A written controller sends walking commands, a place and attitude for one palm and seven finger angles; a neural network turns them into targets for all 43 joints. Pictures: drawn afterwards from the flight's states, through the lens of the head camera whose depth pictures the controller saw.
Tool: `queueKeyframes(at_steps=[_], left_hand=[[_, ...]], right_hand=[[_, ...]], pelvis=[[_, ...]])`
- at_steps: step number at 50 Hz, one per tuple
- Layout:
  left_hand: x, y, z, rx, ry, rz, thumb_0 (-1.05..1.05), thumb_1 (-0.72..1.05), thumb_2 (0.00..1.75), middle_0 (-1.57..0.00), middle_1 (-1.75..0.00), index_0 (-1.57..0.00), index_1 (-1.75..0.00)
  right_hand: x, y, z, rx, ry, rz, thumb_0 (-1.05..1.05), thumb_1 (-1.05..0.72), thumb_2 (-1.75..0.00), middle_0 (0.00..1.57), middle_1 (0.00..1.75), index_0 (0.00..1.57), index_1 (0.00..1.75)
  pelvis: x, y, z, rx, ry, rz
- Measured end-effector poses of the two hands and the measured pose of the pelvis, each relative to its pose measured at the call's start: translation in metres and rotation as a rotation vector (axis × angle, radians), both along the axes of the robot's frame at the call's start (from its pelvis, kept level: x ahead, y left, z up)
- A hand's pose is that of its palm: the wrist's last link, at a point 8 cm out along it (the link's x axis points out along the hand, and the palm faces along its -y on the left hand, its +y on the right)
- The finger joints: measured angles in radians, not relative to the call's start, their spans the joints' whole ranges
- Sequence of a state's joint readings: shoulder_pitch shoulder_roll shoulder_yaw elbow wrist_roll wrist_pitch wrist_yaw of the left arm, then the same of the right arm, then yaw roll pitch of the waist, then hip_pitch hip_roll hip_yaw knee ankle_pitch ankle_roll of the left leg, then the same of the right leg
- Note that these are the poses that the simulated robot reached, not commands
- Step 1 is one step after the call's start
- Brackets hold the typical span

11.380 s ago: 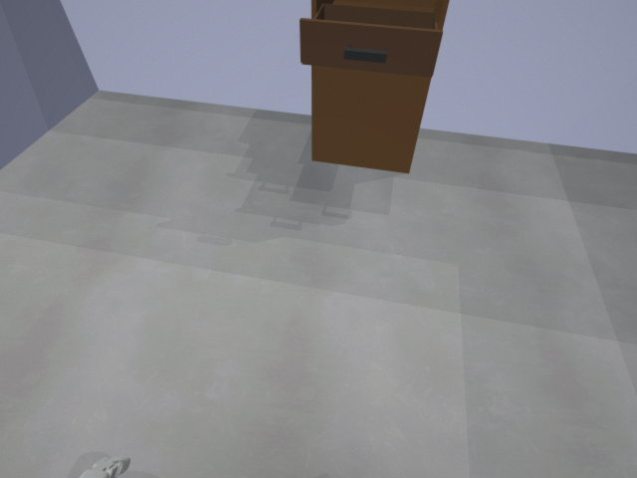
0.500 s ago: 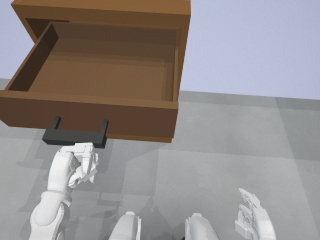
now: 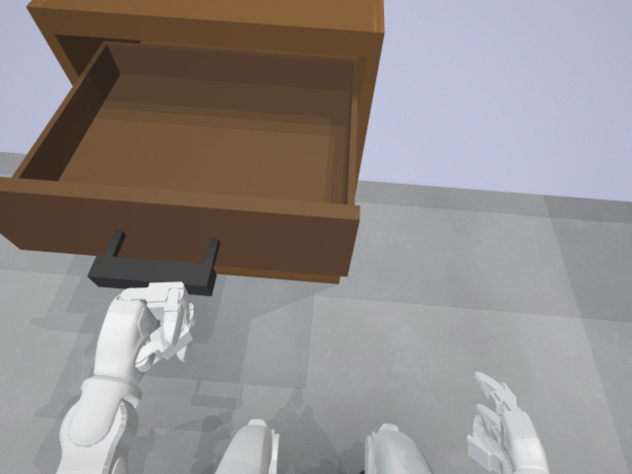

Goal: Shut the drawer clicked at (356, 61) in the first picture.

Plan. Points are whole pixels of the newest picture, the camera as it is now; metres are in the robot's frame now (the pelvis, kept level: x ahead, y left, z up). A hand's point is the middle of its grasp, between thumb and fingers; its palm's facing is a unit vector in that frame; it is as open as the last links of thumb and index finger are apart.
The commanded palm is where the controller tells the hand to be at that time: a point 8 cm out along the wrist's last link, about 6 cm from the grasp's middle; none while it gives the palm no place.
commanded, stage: push the drawer shut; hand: left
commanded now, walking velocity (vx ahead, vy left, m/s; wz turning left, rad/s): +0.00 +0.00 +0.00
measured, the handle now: (160, 258) +0.36 +0.21 +0.05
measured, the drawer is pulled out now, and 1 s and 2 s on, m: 0.30 0.17 0.05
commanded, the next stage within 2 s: none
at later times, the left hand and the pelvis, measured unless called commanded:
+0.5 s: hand (194, 280) +0.33 +0.16 +0.04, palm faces -0.07 -1.00 -0.04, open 3.1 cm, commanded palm +0.33 +0.22 +0.05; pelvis -0.01 +0.00 +0.00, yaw +0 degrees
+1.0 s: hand (214, 233) +0.40 +0.15 +0.04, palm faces -0.05 -1.00 -0.05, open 3.3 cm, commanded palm +0.39 +0.21 +0.05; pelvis -0.01 +0.00 +0.01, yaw -1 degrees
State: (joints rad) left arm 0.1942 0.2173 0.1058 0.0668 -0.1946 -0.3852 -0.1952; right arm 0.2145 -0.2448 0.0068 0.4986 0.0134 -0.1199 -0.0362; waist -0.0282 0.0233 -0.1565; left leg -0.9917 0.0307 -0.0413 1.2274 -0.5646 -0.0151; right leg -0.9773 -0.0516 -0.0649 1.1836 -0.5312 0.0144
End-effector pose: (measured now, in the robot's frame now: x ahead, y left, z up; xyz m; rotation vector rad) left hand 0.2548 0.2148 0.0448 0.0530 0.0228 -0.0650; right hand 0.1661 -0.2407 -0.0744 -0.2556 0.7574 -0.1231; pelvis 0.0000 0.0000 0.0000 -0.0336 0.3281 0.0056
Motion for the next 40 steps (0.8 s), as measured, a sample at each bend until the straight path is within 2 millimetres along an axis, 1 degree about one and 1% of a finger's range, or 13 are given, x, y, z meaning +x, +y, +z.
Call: queueKeyframes(at_steps=[6,12,18,27,34,40], left_hand=[[0.008,0.002,-0.001,0.002,-0.005,-0.003,0.0,0.86,0.91,-1.4,-1.6,-1.4,-1.6],[0.023,0.004,-0.002,0.0,-0.008,-0.006,-0.01,0.83,0.91,-1.4,-1.6,-1.4,-1.6],[0.041,0.004,-0.001,-0.007,-0.006,-0.011,0.01,0.83,0.9,-1.4,-1.6,-1.4,-1.6],[0.069,0.004,-0.001,-0.013,-0.01,-0.004,0.01,0.81,0.89,-1.4,-1.6,-1.4,-1.6],[0.088,0.0,-0.002,-0.015,-0.014,0.003,0.01,0.84,0.9,-1.4,-1.6,-1.4,-1.6],[0.104,-0.005,-0.002,-0.011,-0.016,0.01,0.01,0.87,0.91,-1.4,-1.6,-1.4,-1.6]], right_hand=[[-0.001,0.004,-0.004,0.003,0.017,0.007,0.01,-0.91,-0.9,0.2,0.3,0.2,0.3],[-0.008,0.006,-0.009,0.004,0.043,0.006,0.01,-0.91,-0.9,0.2,0.3,0.2,0.3],[-0.02,0.004,-0.01,0.004,0.071,-0.016,0.01,-0.91,-0.9,0.21,0.3,0.2,0.3],[-0.043,-0.004,-0.011,-0.01,0.133,-0.055,0.01,-0.91,-0.9,0.21,0.3,0.2,0.3],[-0.058,-0.008,-0.015,-0.012,0.189,-0.078,0.01,-0.91,-0.9,0.2,0.3,0.2,0.3],[-0.067,-0.009,-0.019,-0.006,0.234,-0.092,0.01,-0.91,-0.9,0.2,0.3,0.2,0.3]], pelvis=[[-0.002,0.001,-0.001,-0.002,0.001,0.003],[-0.006,0.001,-0.001,-0.004,0.002,0.005],[-0.008,0.002,0.001,-0.003,0.002,0.0],[-0.01,0.004,0.003,0.0,0.004,-0.008],[-0.009,0.005,0.004,0.003,0.014,-0.014],[-0.008,0.004,0.004,0.006,0.023,-0.017]])
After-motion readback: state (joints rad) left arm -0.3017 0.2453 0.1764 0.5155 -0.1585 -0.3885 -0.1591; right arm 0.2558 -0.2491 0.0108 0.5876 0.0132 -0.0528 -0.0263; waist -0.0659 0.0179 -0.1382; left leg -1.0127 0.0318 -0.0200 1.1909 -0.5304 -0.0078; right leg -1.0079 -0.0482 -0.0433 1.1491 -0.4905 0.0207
